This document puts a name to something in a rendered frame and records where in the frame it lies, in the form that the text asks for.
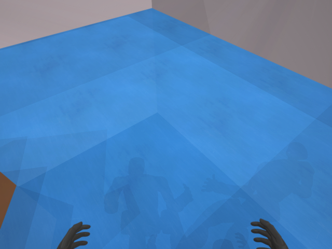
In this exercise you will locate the left robot hand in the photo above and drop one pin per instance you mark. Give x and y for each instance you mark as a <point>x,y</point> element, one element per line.
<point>72,235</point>

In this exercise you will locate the pedestal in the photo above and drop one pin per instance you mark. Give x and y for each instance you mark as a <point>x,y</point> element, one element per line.
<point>7,188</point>

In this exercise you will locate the right robot hand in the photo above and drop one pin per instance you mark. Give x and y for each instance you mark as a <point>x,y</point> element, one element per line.
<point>274,240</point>

